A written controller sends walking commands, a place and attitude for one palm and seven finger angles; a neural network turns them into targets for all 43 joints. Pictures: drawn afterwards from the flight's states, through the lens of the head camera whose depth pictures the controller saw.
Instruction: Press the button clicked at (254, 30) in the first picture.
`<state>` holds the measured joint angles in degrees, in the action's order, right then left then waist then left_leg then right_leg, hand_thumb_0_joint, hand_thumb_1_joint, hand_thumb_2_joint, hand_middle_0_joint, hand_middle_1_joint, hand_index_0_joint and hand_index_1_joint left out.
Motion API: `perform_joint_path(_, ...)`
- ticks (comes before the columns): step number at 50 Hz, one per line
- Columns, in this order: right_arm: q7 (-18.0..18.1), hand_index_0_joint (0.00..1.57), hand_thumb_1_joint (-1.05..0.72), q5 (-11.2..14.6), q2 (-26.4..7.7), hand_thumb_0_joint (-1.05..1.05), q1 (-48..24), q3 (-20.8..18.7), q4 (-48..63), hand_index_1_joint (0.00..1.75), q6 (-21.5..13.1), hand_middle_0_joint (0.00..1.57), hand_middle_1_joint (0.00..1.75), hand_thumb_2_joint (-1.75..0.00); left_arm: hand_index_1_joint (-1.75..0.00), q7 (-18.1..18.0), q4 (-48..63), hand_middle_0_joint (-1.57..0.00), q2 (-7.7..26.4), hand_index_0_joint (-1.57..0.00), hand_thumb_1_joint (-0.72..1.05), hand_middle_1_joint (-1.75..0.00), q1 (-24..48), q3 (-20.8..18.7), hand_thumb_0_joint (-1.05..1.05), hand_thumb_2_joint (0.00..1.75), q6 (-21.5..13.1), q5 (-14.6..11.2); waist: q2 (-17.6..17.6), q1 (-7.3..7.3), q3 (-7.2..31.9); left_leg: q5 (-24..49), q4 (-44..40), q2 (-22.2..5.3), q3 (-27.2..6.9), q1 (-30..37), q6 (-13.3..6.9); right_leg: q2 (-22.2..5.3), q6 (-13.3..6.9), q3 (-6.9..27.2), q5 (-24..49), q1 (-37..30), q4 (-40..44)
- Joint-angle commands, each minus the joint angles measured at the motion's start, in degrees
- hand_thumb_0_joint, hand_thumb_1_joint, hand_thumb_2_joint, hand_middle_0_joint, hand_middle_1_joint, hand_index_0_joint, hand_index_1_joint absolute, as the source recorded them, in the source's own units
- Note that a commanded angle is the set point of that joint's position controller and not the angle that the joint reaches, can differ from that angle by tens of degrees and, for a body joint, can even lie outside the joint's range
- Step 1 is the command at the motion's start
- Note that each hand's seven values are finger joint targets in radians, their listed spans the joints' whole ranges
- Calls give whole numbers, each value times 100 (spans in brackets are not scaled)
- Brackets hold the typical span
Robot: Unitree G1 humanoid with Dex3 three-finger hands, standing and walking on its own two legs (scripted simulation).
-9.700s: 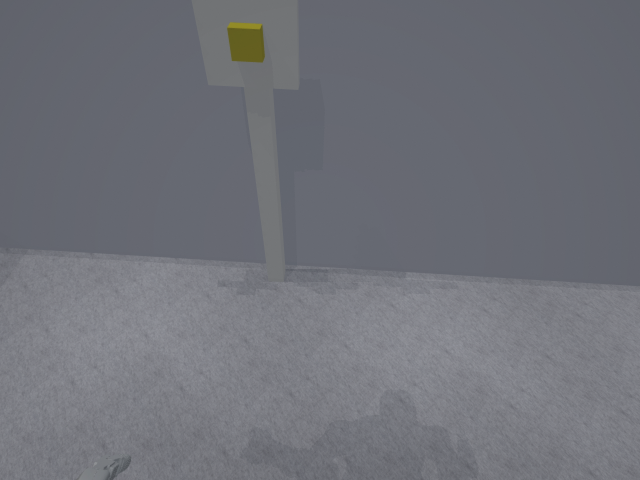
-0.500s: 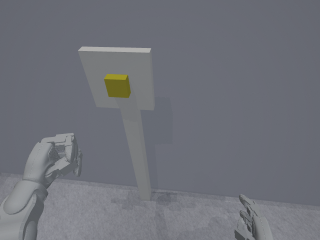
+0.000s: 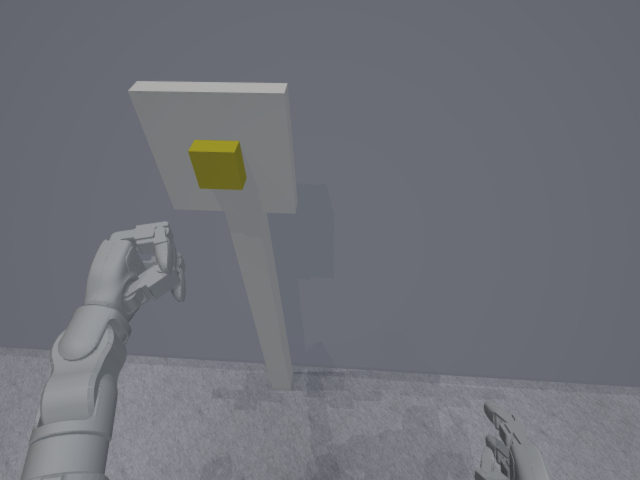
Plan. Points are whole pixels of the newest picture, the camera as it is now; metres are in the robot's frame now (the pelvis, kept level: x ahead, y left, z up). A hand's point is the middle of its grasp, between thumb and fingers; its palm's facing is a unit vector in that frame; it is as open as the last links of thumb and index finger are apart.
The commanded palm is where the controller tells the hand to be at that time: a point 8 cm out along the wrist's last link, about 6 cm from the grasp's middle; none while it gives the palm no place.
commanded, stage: aim a knuckle at the button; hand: left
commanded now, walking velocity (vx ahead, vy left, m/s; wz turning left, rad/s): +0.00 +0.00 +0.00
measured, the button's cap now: (219, 163) +0.51 +0.19 +0.15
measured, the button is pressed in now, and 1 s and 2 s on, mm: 0 0 7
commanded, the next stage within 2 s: press the button with the knuckle in 1.34 s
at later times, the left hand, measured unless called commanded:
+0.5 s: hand (219, 231) +0.39 +0.16 +0.12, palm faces +0.00 -1.00 -0.02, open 3.1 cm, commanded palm +0.37 +0.22 +0.12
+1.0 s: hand (226, 231) +0.40 +0.16 +0.11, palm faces +0.02 -1.00 -0.04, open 3.1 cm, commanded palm +0.38 +0.21 +0.12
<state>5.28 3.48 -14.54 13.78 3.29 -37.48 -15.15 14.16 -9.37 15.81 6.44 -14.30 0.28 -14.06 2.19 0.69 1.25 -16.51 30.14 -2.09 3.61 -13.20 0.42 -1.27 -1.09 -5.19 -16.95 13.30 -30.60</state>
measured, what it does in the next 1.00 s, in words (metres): stands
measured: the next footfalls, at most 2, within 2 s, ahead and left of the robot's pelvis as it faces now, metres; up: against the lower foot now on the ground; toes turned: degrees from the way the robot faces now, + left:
none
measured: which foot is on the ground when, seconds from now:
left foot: down 0.00-1.00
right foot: down 0.00-1.00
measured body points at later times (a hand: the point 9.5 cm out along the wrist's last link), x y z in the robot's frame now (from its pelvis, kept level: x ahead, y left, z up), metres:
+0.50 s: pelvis +0.01 +0.01 +0.00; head +0.02 +0.00 +0.45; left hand +0.39 +0.22 +0.12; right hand +0.14 -0.23 -0.10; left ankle -0.01 +0.12 -0.73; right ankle -0.01 -0.10 -0.73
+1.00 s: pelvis +0.00 +0.00 +0.00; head +0.02 -0.01 +0.45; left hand +0.40 +0.21 +0.11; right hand +0.09 -0.26 -0.12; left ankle -0.01 +0.12 -0.73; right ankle -0.01 -0.10 -0.73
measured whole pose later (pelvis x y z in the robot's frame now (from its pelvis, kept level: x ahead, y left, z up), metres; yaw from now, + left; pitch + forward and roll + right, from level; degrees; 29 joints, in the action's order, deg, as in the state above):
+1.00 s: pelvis +0.00 +0.00 +0.00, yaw -2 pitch +4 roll +0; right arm 2.6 3.1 -14.6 18.6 1.1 -37.9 -4.2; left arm 7.8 -36.8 15.1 26.1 -13.7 -9.2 -9.1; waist 2.0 -2.5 2.5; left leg -17.5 32.0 -3.0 4.9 -18.3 0.5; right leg -0.4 -1.3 -3.8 -17.1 18.9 -32.0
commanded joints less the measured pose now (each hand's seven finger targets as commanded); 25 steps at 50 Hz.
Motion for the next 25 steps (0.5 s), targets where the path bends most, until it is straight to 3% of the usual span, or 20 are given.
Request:
perform_joint_path(1,7,20,-90,-10,-652,0,-600,-288,876,30,-208,20,30,-90,-150,-99,1081,-130,1028,-130,90,-150,2055,-310,0,90,-387,-36,-16,2,1137,1385,-284,185,-213,447,-173,63,56,261,1746,-207,368)
perform_joint_path(3,9,20,-90,-9,-625,0,-580,-288,854,30,-155,20,30,-90,-150,-140,999,-130,920,-130,90,-150,2253,-197,0,90,-396,-4,126,-30,1142,1400,-283,181,-228,525,-156,77,37,238,1726,-128,361)
perform_joint_path(5,12,20,-90,-16,-651,0,-521,-293,801,30,-116,20,30,-90,-150,-189,860,-130,916,-130,90,-150,2597,-129,0,90,-433,26,-157,-95,1168,1433,-275,144,-277,516,-161,96,33,209,1701,-113,346)
perform_joint_path(9,-12,20,-90,-38,-640,0,-455,-303,778,30,-14,20,30,-90,-150,-289,587,-130,852,-130,90,-150,2774,-127,0,90,-488,70,-52,-67,1391,1623,-254,161,-286,591,-135,90,13,198,1893,-150,263)
perform_joint_path(10,-18,20,-90,-36,-664,0,-422,-302,728,30,30,20,30,-90,-150,-316,378,-130,905,-130,90,-150,2806,-145,0,90,-485,96,-190,-79,1333,1589,-251,141,-285,513,-142,99,14,203,1847,-148,278)
perform_joint_path(13,-33,20,-90,-22,-647,0,-383,-301,705,30,145,20,30,-90,-150,-403,70,-130,688,-130,90,-150,3192,82,0,90,-472,160,-65,-146,1218,1527,-256,145,-308,489,-124,94,2,189,1761,15,265)
perform_joint_path(15,-38,20,-90,-39,-681,0,-327,-318,676,30,220,20,30,-90,-150,-469,-182,-130,815,-130,90,-150,3332,-12,0,90,-492,205,-258,-139,1247,1545,-226,127,-318,424,-142,105,2,205,1764,8,258)
perform_joint_path(16,-48,20,-90,-37,-684,0,-295,-332,673,30,266,20,30,-90,-150,-510,-200,-130,934,-130,90,-150,3434,-107,0,90,-519,233,-170,-134,1365,1602,-225,131,-302,456,-139,98,-4,221,1828,-41,247)
perform_joint_path(17,-62,20,-90,-41,-654,0,-292,-327,703,30,289,20,30,-90,-150,-519,-192,-130,705,-130,90,-150,3536,87,0,90,-544,240,-175,-158,1463,1652,-205,141,-284,504,-139,91,2,217,1904,-55,225)
perform_joint_path(18,-64,20,-90,-38,-656,0,-270,-334,677,30,312,20,30,-90,-150,-542,-293,-130,747,-130,90,-150,3711,59,0,90,-567,252,-47,-177,1481,1638,-185,141,-281,510,-127,89,-3,222,1891,-6,214)
perform_joint_path(20,-73,20,-90,-59,-685,0,-180,-350,629,30,387,20,30,-90,-150,-617,-505,-130,961,-130,90,-150,3851,-106,0,90,-658,292,-289,-166,1570,1737,-156,117,-306,455,-140,113,-8,231,1953,-83,184)
perform_joint_path(24,-121,20,-90,-67,-653,0,-87,-373,611,30,460,20,30,-90,-150,-677,-656,-130,773,-130,90,-150,4258,57,0,90,-852,341,61,-211,1737,1869,-98,135,-259,539,-122,105,-19,257,2132,-50,124)
perform_joint_path(25,-130,20,-90,-78,-685,0,-21,-383,565,30,498,20,30,-90,-150,-708,-923,-130,921,-130,90,-150,4187,-71,0,90,-871,367,-187,-206,1678,1847,-68,123,-260,409,-139,120,-13,265,2140,-86,130)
